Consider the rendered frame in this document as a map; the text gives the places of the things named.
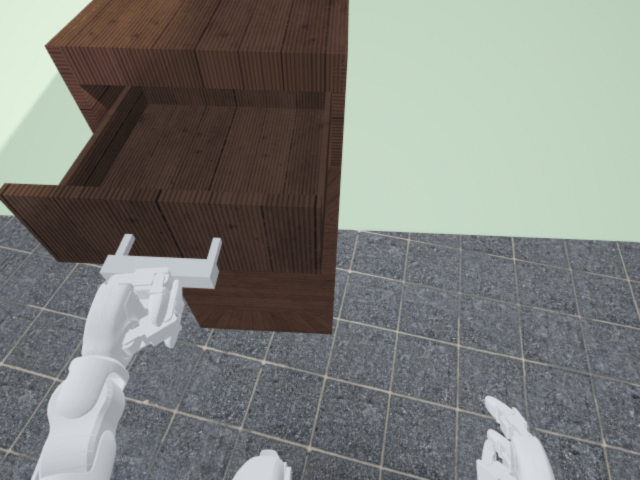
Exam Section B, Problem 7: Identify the robot left hand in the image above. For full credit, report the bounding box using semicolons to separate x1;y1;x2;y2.
81;267;185;368

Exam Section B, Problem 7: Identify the robot right hand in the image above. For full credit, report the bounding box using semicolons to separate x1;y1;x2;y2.
476;396;555;480

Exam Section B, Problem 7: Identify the left robot forearm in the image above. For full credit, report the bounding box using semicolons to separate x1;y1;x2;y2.
31;355;130;480

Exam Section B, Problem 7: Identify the cabinet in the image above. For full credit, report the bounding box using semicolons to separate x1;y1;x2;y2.
45;0;349;334

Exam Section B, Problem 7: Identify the drawer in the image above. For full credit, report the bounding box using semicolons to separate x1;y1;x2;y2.
0;86;332;274

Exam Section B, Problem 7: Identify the left robot thigh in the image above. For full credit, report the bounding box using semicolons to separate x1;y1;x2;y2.
232;456;292;480

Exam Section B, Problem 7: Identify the handle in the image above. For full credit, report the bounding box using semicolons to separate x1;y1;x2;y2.
99;234;222;289

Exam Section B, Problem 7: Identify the left robot shin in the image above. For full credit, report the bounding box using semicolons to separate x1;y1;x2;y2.
259;450;280;459

